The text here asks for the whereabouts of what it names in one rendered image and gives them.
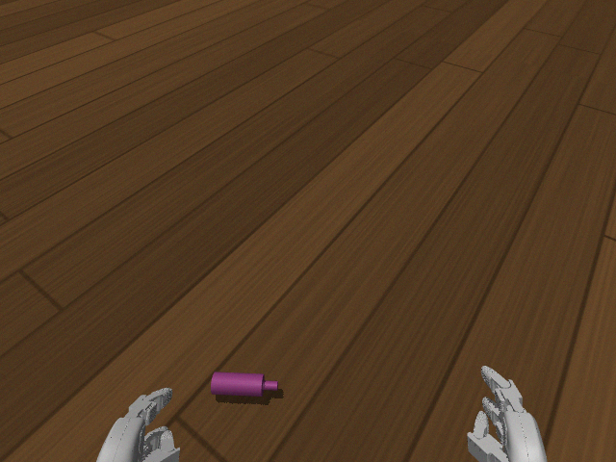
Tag right robot hand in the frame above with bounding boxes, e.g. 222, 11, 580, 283
467, 366, 548, 462

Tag left robot hand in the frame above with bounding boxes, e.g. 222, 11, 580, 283
96, 388, 180, 462

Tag bottle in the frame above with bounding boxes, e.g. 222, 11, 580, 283
211, 372, 278, 397

